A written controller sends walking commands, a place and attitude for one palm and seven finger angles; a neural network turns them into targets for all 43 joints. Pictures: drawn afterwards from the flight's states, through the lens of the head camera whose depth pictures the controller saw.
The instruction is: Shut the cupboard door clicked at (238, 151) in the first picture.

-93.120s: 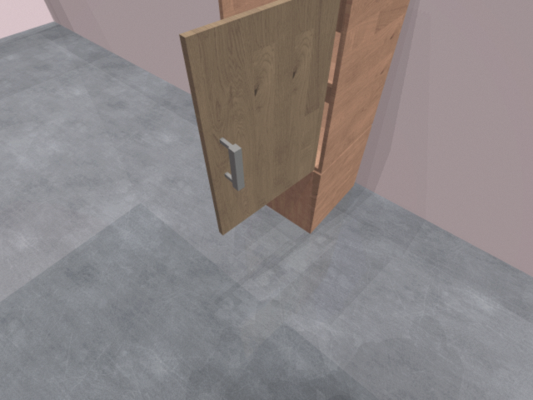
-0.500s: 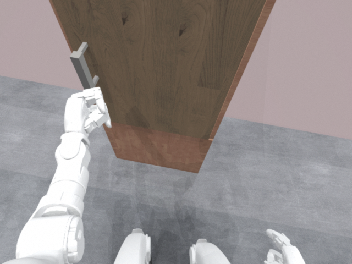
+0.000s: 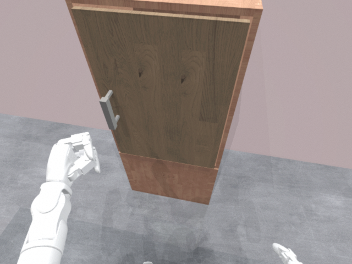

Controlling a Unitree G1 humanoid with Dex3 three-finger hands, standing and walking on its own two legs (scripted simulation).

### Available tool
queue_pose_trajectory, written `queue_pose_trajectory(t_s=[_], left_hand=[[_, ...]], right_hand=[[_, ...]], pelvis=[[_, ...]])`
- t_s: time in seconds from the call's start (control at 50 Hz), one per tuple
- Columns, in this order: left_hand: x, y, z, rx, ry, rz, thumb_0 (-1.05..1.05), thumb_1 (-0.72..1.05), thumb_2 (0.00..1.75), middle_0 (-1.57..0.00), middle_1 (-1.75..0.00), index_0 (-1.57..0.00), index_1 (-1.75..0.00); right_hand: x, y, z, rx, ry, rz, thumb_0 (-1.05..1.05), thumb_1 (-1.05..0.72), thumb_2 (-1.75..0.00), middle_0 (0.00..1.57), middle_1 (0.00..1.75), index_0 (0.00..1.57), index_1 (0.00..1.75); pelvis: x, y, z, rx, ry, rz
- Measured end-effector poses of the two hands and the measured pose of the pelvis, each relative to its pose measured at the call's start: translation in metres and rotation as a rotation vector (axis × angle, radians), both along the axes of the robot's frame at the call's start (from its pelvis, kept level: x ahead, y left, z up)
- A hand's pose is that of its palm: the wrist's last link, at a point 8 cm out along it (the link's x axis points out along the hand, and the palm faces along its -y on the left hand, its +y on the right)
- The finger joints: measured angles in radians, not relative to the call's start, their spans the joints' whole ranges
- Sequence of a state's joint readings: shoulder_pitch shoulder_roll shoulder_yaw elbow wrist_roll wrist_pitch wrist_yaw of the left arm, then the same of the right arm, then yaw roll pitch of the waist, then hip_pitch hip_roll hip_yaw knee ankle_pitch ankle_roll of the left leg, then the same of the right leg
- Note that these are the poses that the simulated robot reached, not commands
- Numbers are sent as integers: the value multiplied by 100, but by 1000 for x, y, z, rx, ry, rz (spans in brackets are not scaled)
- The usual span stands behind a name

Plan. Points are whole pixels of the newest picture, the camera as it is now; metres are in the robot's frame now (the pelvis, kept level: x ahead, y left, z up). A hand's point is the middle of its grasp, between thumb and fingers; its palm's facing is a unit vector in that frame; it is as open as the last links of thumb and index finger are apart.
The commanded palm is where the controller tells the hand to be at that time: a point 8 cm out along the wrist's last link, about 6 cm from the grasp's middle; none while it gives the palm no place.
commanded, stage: draw the hand back to the body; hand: left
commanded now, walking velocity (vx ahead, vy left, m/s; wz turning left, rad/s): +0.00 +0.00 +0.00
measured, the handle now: (111, 110) +0.59 +0.24 -0.01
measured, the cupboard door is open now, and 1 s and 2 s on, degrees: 0 0 0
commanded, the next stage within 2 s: step back with the hand held close in 1.04 s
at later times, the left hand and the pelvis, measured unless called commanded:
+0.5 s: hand (27, 170) +0.25 +0.26 +0.17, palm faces +0.41 -0.85 -0.35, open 4.9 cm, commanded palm +0.19 +0.29 +0.19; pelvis +0.03 +0.00 +0.04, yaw +1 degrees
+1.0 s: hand (13, 175) +0.22 +0.25 +0.19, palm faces +0.46 -0.80 -0.39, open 7.4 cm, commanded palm +0.17 +0.29 +0.22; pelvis +0.04 -0.01 +0.04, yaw +1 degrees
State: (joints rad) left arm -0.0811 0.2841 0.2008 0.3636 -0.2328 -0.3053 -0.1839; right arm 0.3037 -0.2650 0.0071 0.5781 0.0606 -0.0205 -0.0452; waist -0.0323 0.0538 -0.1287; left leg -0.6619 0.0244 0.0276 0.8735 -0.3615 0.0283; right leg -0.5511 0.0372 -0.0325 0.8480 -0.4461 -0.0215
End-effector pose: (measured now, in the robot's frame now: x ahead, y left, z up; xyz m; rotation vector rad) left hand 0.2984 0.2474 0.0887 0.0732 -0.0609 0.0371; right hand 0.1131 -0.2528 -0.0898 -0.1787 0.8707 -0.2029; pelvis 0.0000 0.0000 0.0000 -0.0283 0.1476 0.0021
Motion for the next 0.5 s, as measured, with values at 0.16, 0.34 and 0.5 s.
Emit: queue_pose_trajectory(t_s=[0.16, 0.34, 0.5], left_hand=[[-39, 21, 33, 178, 67, 205, 2, 90, 90, -111, -129, -111, -129], [-75, 42, 67, 231, 52, 346, 2, 90, 90, -88, -103, -87, -103], [-93, 49, 96, 287, 14, 395, 2, 90, 90, -66, -79, -66, -79]], right_hand=[[55, 16, 37, 4, -148, 27, 2, -90, -90, 20, 30, 20, 30], [98, 44, 61, 42, -235, 135, 1, -90, -90, 20, 30, 20, 30], [109, 55, 61, 66, -227, 183, 1, -90, -90, 20, 30, 21, 30]], pelvis=[[6, 1, 21, 13, -82, 2], [19, 3, 36, 18, -156, 14], [31, 3, 43, 26, -179, 13]])
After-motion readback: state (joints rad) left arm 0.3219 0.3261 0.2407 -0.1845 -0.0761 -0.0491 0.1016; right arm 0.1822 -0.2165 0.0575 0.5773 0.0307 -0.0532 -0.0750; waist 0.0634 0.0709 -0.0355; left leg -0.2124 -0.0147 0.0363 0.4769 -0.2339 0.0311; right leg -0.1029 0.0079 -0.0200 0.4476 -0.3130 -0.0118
